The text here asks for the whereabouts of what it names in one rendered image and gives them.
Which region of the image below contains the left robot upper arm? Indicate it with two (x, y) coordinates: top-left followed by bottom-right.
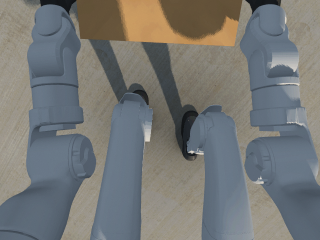
(0, 133), (97, 240)

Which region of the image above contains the robot right forearm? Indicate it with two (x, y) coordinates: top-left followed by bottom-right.
(240, 4), (319, 175)

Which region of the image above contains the right robot upper arm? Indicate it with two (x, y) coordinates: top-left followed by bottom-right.
(244, 135), (320, 240)

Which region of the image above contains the left robot foot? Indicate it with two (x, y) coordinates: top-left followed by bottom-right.
(133, 90), (149, 105)

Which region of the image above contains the carton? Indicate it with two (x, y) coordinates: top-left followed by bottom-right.
(76, 0), (243, 47)

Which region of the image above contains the robot left shin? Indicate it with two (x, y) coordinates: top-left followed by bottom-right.
(110, 93), (147, 129)

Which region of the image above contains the robot left hand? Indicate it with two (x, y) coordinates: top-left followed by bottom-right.
(40, 0), (77, 15)

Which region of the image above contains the robot left forearm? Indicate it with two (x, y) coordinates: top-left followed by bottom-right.
(26, 4), (84, 177)

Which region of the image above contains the robot right hand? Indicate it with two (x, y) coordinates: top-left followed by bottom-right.
(246, 0), (281, 14)

